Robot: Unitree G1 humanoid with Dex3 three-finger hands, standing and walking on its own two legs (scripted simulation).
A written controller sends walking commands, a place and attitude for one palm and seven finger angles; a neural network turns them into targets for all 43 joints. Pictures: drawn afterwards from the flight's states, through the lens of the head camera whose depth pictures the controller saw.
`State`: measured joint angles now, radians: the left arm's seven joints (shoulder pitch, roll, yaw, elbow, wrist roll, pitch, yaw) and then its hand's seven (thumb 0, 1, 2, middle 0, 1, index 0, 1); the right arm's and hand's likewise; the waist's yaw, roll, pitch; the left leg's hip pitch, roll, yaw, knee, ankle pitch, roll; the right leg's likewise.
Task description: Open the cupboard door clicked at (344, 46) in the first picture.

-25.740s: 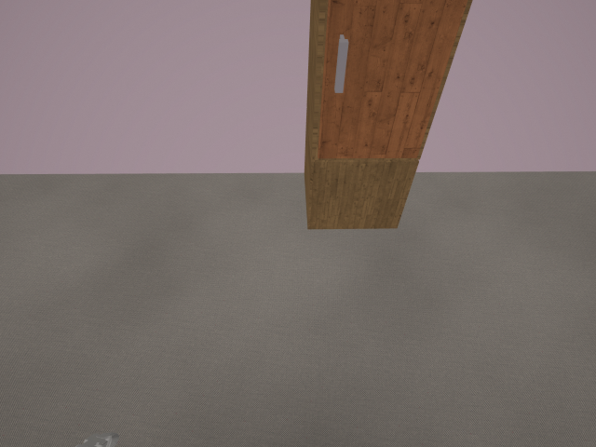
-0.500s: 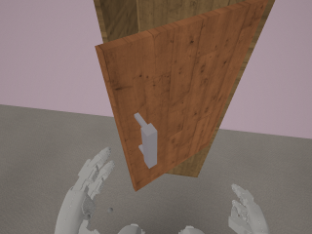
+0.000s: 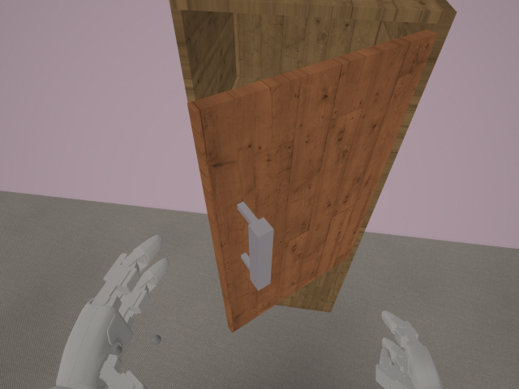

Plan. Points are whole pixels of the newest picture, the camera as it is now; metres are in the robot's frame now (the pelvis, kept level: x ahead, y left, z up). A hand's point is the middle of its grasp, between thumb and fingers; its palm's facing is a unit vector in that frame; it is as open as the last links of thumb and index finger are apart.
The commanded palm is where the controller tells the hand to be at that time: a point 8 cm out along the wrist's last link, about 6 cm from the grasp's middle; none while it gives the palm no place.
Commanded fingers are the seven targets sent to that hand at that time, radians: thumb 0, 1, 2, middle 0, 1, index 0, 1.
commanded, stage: draw the hand back to the body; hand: left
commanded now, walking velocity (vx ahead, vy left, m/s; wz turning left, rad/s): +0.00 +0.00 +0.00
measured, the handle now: (252, 246) +0.31 +0.04 +0.08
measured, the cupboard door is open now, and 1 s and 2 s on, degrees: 41 41 41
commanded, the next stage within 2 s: step back with the hand held close in 1.22 s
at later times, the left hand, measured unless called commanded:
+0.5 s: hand (72, 293) +0.19 +0.21 +0.17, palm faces +0.27 -0.89 -0.36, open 13.2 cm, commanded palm +0.14 +0.26 +0.20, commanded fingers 0.00 0.34 0.66 -0.18 -0.30 -0.18 -0.30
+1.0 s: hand (16, 233) +0.22 +0.26 +0.23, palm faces +0.46 -0.80 -0.39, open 7.8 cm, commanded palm +0.17 +0.29 +0.24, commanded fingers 0.00 0.90 0.90 -0.20 -0.30 -0.20 -0.30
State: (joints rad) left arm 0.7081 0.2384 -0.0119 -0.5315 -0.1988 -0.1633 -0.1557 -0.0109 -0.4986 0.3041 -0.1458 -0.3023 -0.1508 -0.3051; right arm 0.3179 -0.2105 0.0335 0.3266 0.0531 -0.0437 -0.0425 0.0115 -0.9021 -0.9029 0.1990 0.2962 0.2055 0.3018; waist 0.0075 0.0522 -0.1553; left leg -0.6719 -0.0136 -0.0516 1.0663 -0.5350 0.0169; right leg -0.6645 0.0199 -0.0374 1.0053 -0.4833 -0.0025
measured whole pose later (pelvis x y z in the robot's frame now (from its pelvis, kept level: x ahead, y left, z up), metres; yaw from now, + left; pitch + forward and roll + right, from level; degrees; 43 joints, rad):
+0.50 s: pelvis +0.01 +0.01 +0.04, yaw +0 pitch +1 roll -2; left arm 0.64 0.33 0.14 -0.55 -0.05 0.00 0.12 0.00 0.01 0.52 -0.17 -0.30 -0.17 -0.31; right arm 0.29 -0.20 0.06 0.47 0.03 -0.09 -0.11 0.01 -0.90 -0.90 0.20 0.30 0.21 0.30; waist 0.05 0.06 -0.09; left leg -0.36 -0.02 -0.03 0.76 -0.42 0.03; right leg -0.36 0.01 -0.01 0.71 -0.37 0.01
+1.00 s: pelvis +0.03 +0.00 +0.06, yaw -1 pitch -2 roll -1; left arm 0.48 0.35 0.35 -0.44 -0.08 -0.06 0.12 0.01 0.81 0.87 -0.20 -0.30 -0.20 -0.31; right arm 0.21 -0.23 0.02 0.60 0.01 -0.12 -0.08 0.01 -0.90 -0.90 0.20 0.30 0.21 0.30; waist 0.07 0.06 -0.03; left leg -0.17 -0.01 -0.02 0.52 -0.32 0.01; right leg -0.18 0.02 0.00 0.49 -0.28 0.00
